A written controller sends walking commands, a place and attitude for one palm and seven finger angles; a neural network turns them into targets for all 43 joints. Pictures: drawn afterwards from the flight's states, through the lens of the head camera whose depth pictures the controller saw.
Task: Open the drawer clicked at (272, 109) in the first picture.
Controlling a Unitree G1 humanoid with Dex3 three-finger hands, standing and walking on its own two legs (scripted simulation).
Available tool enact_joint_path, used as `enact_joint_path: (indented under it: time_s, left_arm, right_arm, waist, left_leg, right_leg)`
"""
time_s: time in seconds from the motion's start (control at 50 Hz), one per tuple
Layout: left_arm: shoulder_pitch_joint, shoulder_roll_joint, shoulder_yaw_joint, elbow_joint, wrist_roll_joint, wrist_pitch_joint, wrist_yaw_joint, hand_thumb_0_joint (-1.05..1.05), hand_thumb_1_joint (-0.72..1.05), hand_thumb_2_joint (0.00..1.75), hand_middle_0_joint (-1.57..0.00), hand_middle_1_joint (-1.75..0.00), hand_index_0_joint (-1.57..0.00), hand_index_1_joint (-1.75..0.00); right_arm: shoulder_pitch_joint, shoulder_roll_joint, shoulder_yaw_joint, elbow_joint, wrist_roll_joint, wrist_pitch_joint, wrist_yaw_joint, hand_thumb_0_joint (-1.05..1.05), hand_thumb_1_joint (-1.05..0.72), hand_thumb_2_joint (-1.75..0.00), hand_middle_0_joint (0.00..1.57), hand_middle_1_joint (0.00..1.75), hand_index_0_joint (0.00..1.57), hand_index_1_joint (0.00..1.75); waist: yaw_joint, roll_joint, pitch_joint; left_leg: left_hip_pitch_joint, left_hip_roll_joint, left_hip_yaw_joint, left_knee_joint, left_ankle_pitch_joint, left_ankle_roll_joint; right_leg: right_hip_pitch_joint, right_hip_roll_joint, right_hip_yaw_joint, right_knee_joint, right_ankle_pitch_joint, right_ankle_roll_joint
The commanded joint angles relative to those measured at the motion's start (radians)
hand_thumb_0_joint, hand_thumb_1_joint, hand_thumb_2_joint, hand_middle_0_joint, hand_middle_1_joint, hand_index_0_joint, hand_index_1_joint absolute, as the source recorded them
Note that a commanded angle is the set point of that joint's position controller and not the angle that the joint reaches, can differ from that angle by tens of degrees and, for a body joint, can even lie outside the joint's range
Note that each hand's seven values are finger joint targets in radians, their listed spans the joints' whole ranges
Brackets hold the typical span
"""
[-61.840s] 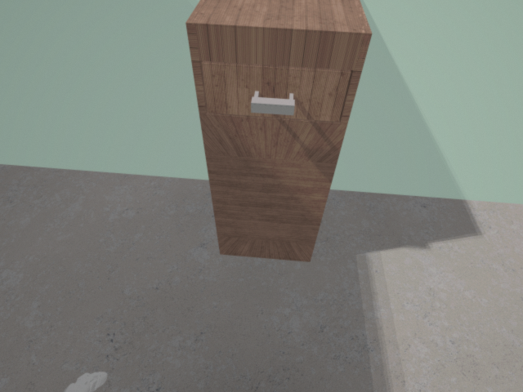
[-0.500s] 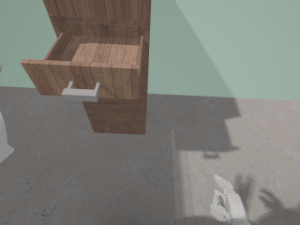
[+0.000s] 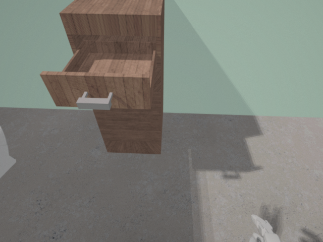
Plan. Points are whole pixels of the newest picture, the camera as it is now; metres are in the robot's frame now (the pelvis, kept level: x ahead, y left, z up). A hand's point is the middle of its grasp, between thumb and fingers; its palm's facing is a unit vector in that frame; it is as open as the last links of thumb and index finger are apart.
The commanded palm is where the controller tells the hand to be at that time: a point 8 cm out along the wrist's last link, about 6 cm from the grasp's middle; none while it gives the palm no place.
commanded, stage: let the arm hang, fingers relaxed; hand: left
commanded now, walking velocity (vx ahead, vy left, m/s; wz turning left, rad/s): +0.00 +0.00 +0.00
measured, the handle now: (96, 99) +0.54 +0.24 +0.05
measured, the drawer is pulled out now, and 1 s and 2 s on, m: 0.30 0.30 0.30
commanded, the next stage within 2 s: look to check the result in 1.20 s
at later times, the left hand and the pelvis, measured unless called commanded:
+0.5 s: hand out of the picture -0.01 +0.20 -0.17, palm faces +0.10 -0.97 -0.23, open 6.9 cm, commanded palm none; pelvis -0.03 +0.01 +0.00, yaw +5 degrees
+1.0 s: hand out of the picture +0.01 +0.22 -0.14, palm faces +0.06 -0.95 -0.31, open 7.4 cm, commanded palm none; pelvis -0.04 +0.00 +0.01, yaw +3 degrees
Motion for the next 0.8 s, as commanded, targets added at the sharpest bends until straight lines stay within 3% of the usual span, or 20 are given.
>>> enact_joint_path:
  time_s: [0.0,0.06,0.08,0.1,0.14,0.18,0.24,0.26,0.28,0.3,0.32,0.34,0.38,0.44,0.48,0.52,0.54,0.6,0.68,0.78]
  left_arm:
    - [-0.096,0.148,0.122,-0.024,-0.01,-0.05,0.024,0.0,0.9,0.9,-0.2,-0.3,-0.2,-0.3]
    - [-0.121,0.119,0.09,0.031,-0.006,-0.038,0.013,0.0,0.9,0.9,-0.2,-0.3,-0.2,-0.3]
    - [-0.167,-0.026,-0.329,0.741,0.116,0.147,-0.125,0.0,0.9,0.9,-0.2,-0.3,-0.2,-0.3]
    - [-0.161,-0.081,-0.332,0.765,0.091,0.218,-0.156,0.0,0.9,0.9,-0.2,-0.3,-0.2,-0.3]
    - [-0.213,-0.154,-0.368,0.784,0.07,0.245,-0.164,0.0,0.9,0.9,-0.2,-0.3,-0.2,-0.3]
    - [-0.291,-0.145,-0.383,0.837,0.066,0.253,-0.163,0.0,0.9,0.9,-0.2,-0.3,-0.2,-0.3]
    - [-0.32,-0.104,-0.39,1.035,0.063,0.248,-0.156,0.0,0.9,0.9,-0.2,-0.3,-0.2,-0.3]
    - [-0.291,-0.095,-0.391,1.105,0.061,0.246,-0.156,0.0,0.9,0.9,-0.2,-0.3,-0.2,-0.3]
    - [-0.249,-0.061,-0.388,1.176,0.066,0.239,-0.157,0.0,0.9,0.9,-0.2,-0.3,-0.2,-0.3]
    - [-0.223,-0.002,-0.388,1.235,0.071,0.232,-0.152,0.0,0.9,0.9,-0.2,-0.3,-0.2,-0.3]
    - [-0.248,0.023,-0.399,1.286,0.066,0.227,-0.156,0.0,0.9,0.9,-0.2,-0.3,-0.2,-0.3]
    - [-0.283,0.024,-0.41,1.325,0.064,0.224,-0.159,0.0,0.9,0.9,-0.2,-0.3,-0.2,-0.3]
    - [-0.333,-0.024,-0.41,1.406,0.063,0.221,-0.154,0.0,0.9,0.9,-0.2,-0.3,-0.2,-0.3]
    - [-0.348,-0.076,-0.391,1.474,0.066,0.224,-0.141,0.0,0.9,0.9,-0.2,-0.3,-0.2,-0.3]
    - [-0.362,-0.102,-0.408,1.526,0.049,0.232,-0.139,0.0,0.9,0.9,-0.2,-0.3,-0.2,-0.3]
    - [-0.337,-0.139,-0.429,1.569,0.038,0.242,-0.147,0.0,0.9,0.9,-0.2,-0.3,-0.2,-0.3]
    - [-0.338,-0.132,-0.432,1.586,0.044,0.242,-0.15,0.0,0.9,0.9,-0.2,-0.3,-0.2,-0.3]
    - [-0.363,-0.113,-0.439,1.658,0.047,0.25,-0.152,0.0,0.9,0.9,-0.2,-0.3,-0.2,-0.3]
    - [-0.375,-0.083,-0.444,1.716,0.049,0.244,-0.152,0.0,0.9,0.9,-0.2,-0.3,-0.2,-0.3]
    - [-0.398,-0.061,-0.441,1.747,0.049,0.233,-0.147,0.0,0.9,0.9,-0.2,-0.3,-0.2,-0.3]
  right_arm:
    - [-0.1,-0.093,-0.032,-0.137,0.013,-0.045,0.009,0.0,-0.9,-0.9,0.2,0.3,0.2,0.3]
    - [-0.124,-0.084,-0.021,-0.131,0.014,-0.028,0.012,0.0,-0.9,-0.9,0.2,0.3,0.2,0.3]
    - [-0.101,-0.24,-0.073,0.112,-0.01,-0.052,0.095,0.0,-0.9,-0.9,0.2,0.3,0.2,0.3]
    - [-0.019,-0.166,-0.057,0.112,-0.009,-0.003,0.095,0.0,-0.9,-0.9,0.2,0.3,0.2,0.3]
    - [-0.052,-0.191,-0.041,0.099,-0.024,0.025,0.08,0.0,-0.9,-0.9,0.2,0.3,0.2,0.3]
    - [-0.061,-0.189,-0.024,0.067,-0.05,0.042,0.063,0.0,-0.9,-0.9,0.2,0.3,0.2,0.3]
    - [-0.101,-0.204,-0.017,0.073,-0.061,0.061,0.046,0.0,-0.9,-0.9,0.2,0.3,0.2,0.3]
    - [-0.131,-0.205,-0.017,0.085,-0.054,0.071,0.045,0.0,-0.9,-0.9,0.2,0.3,0.2,0.3]
    - [-0.142,-0.196,-0.017,0.092,-0.042,0.08,0.046,0.0,-0.9,-0.9,0.2,0.3,0.2,0.3]
    - [-0.115,-0.143,-0.017,0.097,-0.026,0.087,0.05,0.0,-0.9,-0.9,0.2,0.3,0.2,0.3]
    - [-0.083,-0.106,-0.011,0.109,-0.019,0.1,0.053,0.0,-0.9,-0.9,0.2,0.3,0.2,0.3]
    - [-0.052,-0.102,-0.011,0.135,-0.019,0.114,0.055,0.0,-0.9,-0.9,0.2,0.3,0.2,0.3]
    - [-0.049,-0.105,-0.019,0.179,-0.02,0.128,0.048,0.0,-0.9,-0.9,0.2,0.3,0.2,0.3]
    - [-0.001,-0.069,-0.022,0.224,-0.022,0.131,0.042,0.0,-0.9,-0.9,0.2,0.3,0.2,0.3]
    - [0.077,-0.063,-0.015,0.284,-0.023,0.122,0.039,0.0,-0.9,-0.9,0.2,0.3,0.2,0.3]
    - [0.015,-0.128,-0.012,0.288,-0.036,0.116,0.025,0.0,-0.9,-0.9,0.2,0.3,0.2,0.3]
    - [-0.024,-0.146,-0.013,0.28,-0.037,0.122,0.024,0.0,-0.9,-0.9,0.2,0.3,0.2,0.3]
    - [-0.014,-0.121,-0.005,0.325,-0.032,0.119,0.026,0.0,-0.9,-0.9,0.2,0.3,0.2,0.3]
    - [0.006,-0.133,-0.01,0.366,-0.03,0.121,0.033,0.0,-0.9,-0.9,0.2,0.3,0.2,0.3]
    - [0.022,-0.135,-0.011,0.402,-0.029,0.12,0.038,0.0,-0.9,-0.9,0.2,0.3,0.2,0.3]
  waist:
    - [-0.005,-0.148,-0.023]
    - [0.0,-0.132,0.001]
    - [-0.048,-0.053,0.037]
    - [-0.041,-0.013,-0.029]
    - [-0.019,0.171,0.016]
    - [-0.018,0.031,0.035]
    - [0.026,-0.057,-0.013]
    - [0.058,-0.031,-0.029]
    - [0.078,-0.055,-0.067]
    - [0.064,-0.123,-0.082]
    - [0.033,-0.104,-0.05]
    - [0.02,-0.035,-0.038]
    - [0.016,-0.112,-0.027]
    - [-0.004,-0.004,-0.031]
    - [-0.025,0.077,-0.054]
    - [0.023,0.219,-0.011]
    - [0.042,0.126,0.007]
    - [0.033,0.145,0.056]
    - [0.026,0.023,0.096]
    - [0.015,-0.008,0.094]
  left_leg:
    - [-0.212,-0.022,-0.003,0.118,-0.014,0.051]
    - [-0.165,0.003,-0.043,0.084,-0.052,0.06]
    - [-0.186,0.057,-0.091,0.171,0.037,0.064]
    - [-0.067,0.053,-0.131,0.067,0.261,0.067]
    - [-0.157,0.214,-0.355,-0.142,0.447,0.176]
    - [-0.17,0.255,-0.426,-0.151,0.564,0.257]
    - [-0.052,0.227,-0.317,-0.047,0.893,0.238]
    - [-0.091,0.179,-0.242,-0.01,0.799,0.194]
    - [-0.14,0.077,-0.166,0.059,0.58,0.125]
    - [-0.2,-0.049,-0.068,0.162,0.216,0.056]
    - [-0.196,-0.088,-0.053,0.224,-0.153,0.034]
    - [-0.147,-0.075,-0.064,0.278,-0.219,0.041]
    - [-0.167,-0.063,-0.096,0.33,-0.169,0.048]
    - [-0.085,-0.035,-0.097,0.138,-0.091,0.056]
    - [0.06,0.01,-0.155,-0.116,0.159,0.077]
    - [0.01,0.172,-0.304,-0.209,0.251,0.152]
    - [-0.068,0.187,-0.297,-0.215,0.197,0.17]
    - [-0.089,0.107,-0.231,-0.256,0.106,0.111]
    - [-0.08,0.057,-0.194,-0.254,-0.018,0.097]
    - [-0.037,0.036,-0.162,-0.236,0.016,0.092]
  right_leg:
    - [0.166,-0.257,0.403,-0.288,0.068,-0.026]
    - [0.123,-0.268,0.339,-0.296,0.115,-0.04]
    - [-0.029,-0.298,0.182,-0.066,0.343,-0.046]
    - [-0.101,-0.182,0.145,0.018,0.241,-0.004]
    - [-0.196,-0.016,0.082,0.311,-0.18,0.079]
    - [-0.215,-0.014,0.173,0.443,-0.256,0.085]
    - [-0.13,-0.012,0.176,0.294,-0.165,0.075]
    - [0.002,-0.02,0.175,0.146,-0.067,0.071]
    - [0.147,-0.042,0.235,-0.003,0.237,0.057]
    - [0.2,-0.185,0.443,-0.114,0.427,-0.001]
    - [0.154,-0.296,0.548,-0.184,0.437,-0.082]
    - [0.101,-0.309,0.528,-0.219,0.352,-0.113]
    - [0.124,-0.236,0.501,-0.23,0.299,-0.124]
    - [0.129,-0.216,0.428,-0.215,0.346,-0.13]
    - [0.076,-0.132,0.326,-0.129,0.224,-0.052]
    - [0.061,-0.02,0.185,-0.078,0.05,0.029]
    - [0.122,-0.017,0.177,-0.102,0.033,0.032]
    - [0.159,-0.03,0.196,-0.152,0.066,0.022]
    - [0.147,-0.058,0.248,-0.245,0.017,0.008]
    - [0.122,-0.074,0.281,-0.295,-0.044,0.004]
